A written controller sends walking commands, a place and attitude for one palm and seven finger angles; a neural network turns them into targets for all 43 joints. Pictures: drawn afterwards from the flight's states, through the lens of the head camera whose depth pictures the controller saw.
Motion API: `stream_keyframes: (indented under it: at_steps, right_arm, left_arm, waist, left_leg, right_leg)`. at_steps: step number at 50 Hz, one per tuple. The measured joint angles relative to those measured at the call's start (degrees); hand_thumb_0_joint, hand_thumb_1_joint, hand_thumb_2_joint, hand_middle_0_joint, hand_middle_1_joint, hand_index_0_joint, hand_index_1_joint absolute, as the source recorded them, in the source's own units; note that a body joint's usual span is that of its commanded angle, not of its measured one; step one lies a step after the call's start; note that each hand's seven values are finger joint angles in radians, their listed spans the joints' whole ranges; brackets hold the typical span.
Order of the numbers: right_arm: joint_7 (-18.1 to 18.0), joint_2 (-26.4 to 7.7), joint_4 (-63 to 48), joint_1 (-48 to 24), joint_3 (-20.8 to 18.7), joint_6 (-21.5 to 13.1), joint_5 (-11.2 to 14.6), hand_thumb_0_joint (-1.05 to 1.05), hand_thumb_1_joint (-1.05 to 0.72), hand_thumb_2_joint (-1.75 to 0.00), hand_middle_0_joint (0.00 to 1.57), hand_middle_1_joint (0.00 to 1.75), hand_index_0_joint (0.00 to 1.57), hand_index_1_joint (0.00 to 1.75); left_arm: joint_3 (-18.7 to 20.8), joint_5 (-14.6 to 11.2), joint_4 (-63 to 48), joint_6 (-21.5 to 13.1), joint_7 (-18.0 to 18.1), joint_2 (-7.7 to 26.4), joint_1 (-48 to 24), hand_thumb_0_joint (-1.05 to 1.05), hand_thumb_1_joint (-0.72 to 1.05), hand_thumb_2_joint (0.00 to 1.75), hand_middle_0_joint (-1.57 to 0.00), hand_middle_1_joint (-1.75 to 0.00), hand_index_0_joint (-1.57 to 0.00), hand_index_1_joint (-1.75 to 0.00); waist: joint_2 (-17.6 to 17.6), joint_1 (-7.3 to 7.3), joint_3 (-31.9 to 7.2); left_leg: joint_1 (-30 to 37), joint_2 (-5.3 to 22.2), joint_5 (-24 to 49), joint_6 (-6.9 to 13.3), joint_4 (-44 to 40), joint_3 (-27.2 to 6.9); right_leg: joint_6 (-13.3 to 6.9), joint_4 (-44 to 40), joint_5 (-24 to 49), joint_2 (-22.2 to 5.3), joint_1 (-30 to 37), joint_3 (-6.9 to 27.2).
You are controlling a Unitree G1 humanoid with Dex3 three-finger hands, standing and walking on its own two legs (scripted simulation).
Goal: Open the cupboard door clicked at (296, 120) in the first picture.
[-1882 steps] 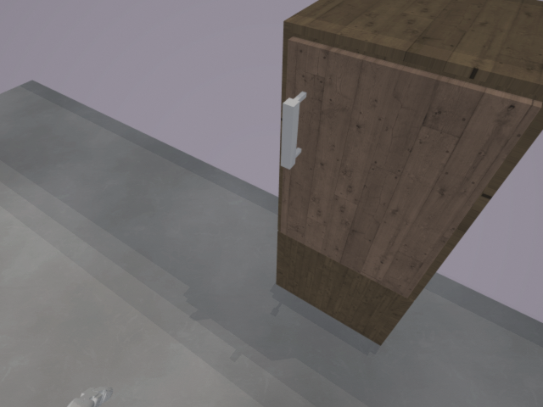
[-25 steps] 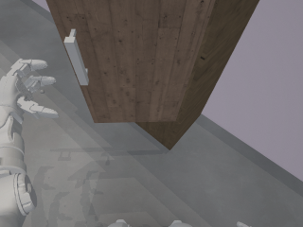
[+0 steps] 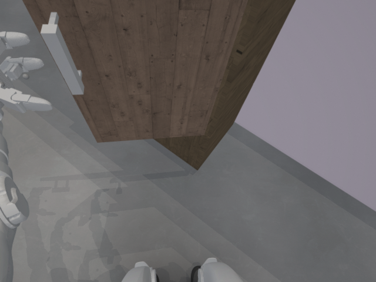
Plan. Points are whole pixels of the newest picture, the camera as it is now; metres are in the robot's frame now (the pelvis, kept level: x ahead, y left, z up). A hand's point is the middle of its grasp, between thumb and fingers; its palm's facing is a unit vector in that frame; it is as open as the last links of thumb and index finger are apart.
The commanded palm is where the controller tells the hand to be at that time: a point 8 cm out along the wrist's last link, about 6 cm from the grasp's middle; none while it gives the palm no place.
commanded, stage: move the hooked fingers beside the handle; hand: left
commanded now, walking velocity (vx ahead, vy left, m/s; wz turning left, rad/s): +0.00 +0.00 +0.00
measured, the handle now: (67, 57) +0.56 +0.22 +0.10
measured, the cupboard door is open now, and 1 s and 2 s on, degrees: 44 44 44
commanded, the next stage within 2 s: slide the fingers in behind the handle in 1.40 s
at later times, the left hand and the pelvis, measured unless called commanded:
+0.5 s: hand (26, 70) +0.51 +0.28 +0.11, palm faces +0.06 -1.00 -0.02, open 14.0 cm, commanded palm +0.49 +0.32 +0.10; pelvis +0.01 +0.00 +0.00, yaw -1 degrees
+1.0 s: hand (34, 70) +0.52 +0.27 +0.10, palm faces +0.05 -1.00 +0.00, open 14.0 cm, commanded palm +0.49 +0.32 +0.09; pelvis +0.01 +0.00 +0.00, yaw -1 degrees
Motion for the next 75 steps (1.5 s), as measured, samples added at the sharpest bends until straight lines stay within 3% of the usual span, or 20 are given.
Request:
stream_keyframes:
  at_steps: [5, 12, 19, 24, 35, 44, 51, 56, 64, 69, 75]
  right_arm:
    - [-0.04, -0.49, -0.71, 0.81, 0.03, 0.68, -0.33, 0.0, -0.9, -0.89, 0.2, 0.3, 0.21, 0.3]
    - [0.29, -0.53, -1.62, 1.84, 0.03, 1.86, -0.65, 0.0, -0.9, -0.89, 0.2, 0.3, 0.21, 0.3]
    - [0.82, -0.14, -2.52, 2.44, -0.03, 3.13, -0.55, 0.0, -0.9, -0.89, 0.2, 0.3, 0.21, 0.3]
    - [1.26, 0.34, -2.71, 2.17, -0.45, 3.27, -0.64, 0.0, -0.9, -0.89, 0.2, 0.3, 0.21, 0.3]
    - [1.06, 0.22, -3.05, -0.43, -0.19, 3.28, -0.29, 0.0, -0.9, -0.89, 0.2, 0.3, 0.21, 0.3]
    - [0.93, 0.36, -2.75, -1.55, 0.13, 2.52, -0.6, 0.0, -0.9, -0.89, 0.2, 0.3, 0.21, 0.3]
    - [0.82, 0.33, -2.77, 0.4, 0.44, 3.2, -0.28, 0.0, -0.9, -0.89, 0.2, 0.3, 0.21, 0.3]
    - [0.81, 0.18, -2.85, 1.91, 0.29, 3.44, -0.28, 0.0, -0.9, -0.89, 0.2, 0.3, 0.21, 0.3]
    - [0.69, -0.14, -1.87, 2.05, 0.11, 3.62, -0.18, 0.0, -0.9, -0.89, 0.2, 0.3, 0.21, 0.3]
    - [0.44, -0.31, -1.88, 0.86, 0.09, 3.14, -0.38, 0.0, -0.9, -0.89, 0.2, 0.3, 0.21, 0.3]
    - [0.6, -0.03, -2.45, -0.36, 0.33, 2.54, -0.67, 0.0, -0.9, -0.89, 0.2, 0.3, 0.21, 0.3]
  left_arm:
    - [-0.14, 1.53, 1.67, 0.94, -0.39, 2.64, -2.4, -0.01, -0.5, 0.3, -0.3, -1.2, -0.3, -1.2]
    - [1.86, 1.68, 1.41, 1.02, -1.1, 4.45, -3.14, -0.01, -0.5, 0.31, -0.3, -1.2, -0.3, -1.2]
    - [2.82, 1.63, 0.01, 2.02, -1.58, 3.61, -0.15, -0.01, -0.5, 0.31, -0.3, -1.2, -0.3, -1.2]
    - [3.14, 1.1, -3.56, 0.54, -0.79, 2.04, 2.45, -0.01, -0.5, 0.31, -0.3, -1.2, -0.3, -1.2]
    - [-1.65, 0.07, -1.75, 1.79, -1.04, -0.17, 1.3, -0.01, -0.5, 0.3, -0.3, -1.2, -0.3, -1.2]
    - [-0.63, 1.99, -1.22, 0.01, 1.67, -0.1, -1.87, -0.01, -0.5, 0.3, -0.3, -1.2, -0.3, -1.2]
    - [0.95, 1.93, 0.72, 1.69, 0.45, 2.5, -1.57, -0.01, -0.5, 0.31, -0.3, -1.2, -0.3, -1.2]
    - [1.98, 1.5, -0.19, 1.1, -0.46, 3.56, 0.51, -0.01, -0.5, 0.31, -0.3, -1.2, -0.3, -1.2]
    - [0.19, -0.07, -0.21, 0.67, -2.1, 2.87, 0.21, -0.01, -0.5, 0.3, -0.3, -1.2, -0.3, -1.2]
    - [-1.21, 0.4, -0.02, 0.88, -1.19, 1.77, -1.23, -0.01, -0.5, 0.3, -0.3, -1.2, -0.3, -1.2]
    - [-0.04, 1.48, 0.1, 0.42, 0.56, 1.53, -2.8, -0.01, -0.5, 0.3, -0.3, -1.2, -0.3, -1.2]
  waist:
    - [0.34, -1.05, 0.11]
    - [0.25, -1.82, -0.25]
    - [0.41, -1.4, -0.64]
    - [0.54, -0.66, -1.14]
    - [0.81, 0.61, -1.05]
    - [0.37, -0.55, -0.38]
    - [0.54, -1.32, -0.76]
    - [0.61, -1.14, -0.62]
    - [0.41, -0.54, -0.54]
    - [0.32, -0.68, -0.34]
    - [0.14, -1.39, -0.48]
  left_leg:
    - [-1.9, 0.34, -0.19, -0.14, 0.75, -0.21]
    - [-3.42, 0.98, -0.61, -0.29, 1.21, 0.12]
    - [-2.85, 1.31, -1.17, -0.28, 1.04, 0.34]
    - [-1.91, 1.39, -1.51, -0.38, 0.87, 0.2]
    - [-1.07, 0.58, -1.5, -0.14, 0.96, -0.55]
    - [-3.12, 0.59, -1.52, -0.25, 2.34, -0.79]
    - [-2.63, 1.07, -1.57, -0.21, 1.89, -0.22]
    - [-2.31, 1.28, -1.56, -0.2, 1.67, 0.05]
    - [-2.57, 0.98, -1.44, -0.11, 1.95, -0.67]
    - [-3.42, 0.65, -1.35, 0.03, 2.46, -0.99]
    - [-4.3, 0.72, -1.55, 0.11, 3.06, -0.82]
  right_leg:
    - [-0.14, 0.34, 0.01, 0.32, -1.72, -0.18]
    - [-0.27, 0.47, 0.01, 0.94, -3.35, 0.21]
    - [-0.25, 0.0, -0.23, 1.31, -2.81, 0.5]
    - [-0.25, -0.46, -0.44, 1.44, -1.71, 0.42]
    - [-0.02, -0.28, -0.86, 0.7, -0.48, -0.32]
    - [-0.11, 1.18, -1.01, 0.64, -2.5, -0.56]
    - [-0.15, 0.64, -0.71, 1.13, -2.29, 0.06]
    - [-0.15, 0.31, -0.5, 1.35, -2.06, 0.36]
    - [-0.08, 0.18, -0.45, 1.11, -1.79, -0.34]
    - [0.06, 0.66, -0.51, 0.78, -2.46, -0.66]
    - [0.15, 1.26, -0.61, 0.81, -3.42, -0.47]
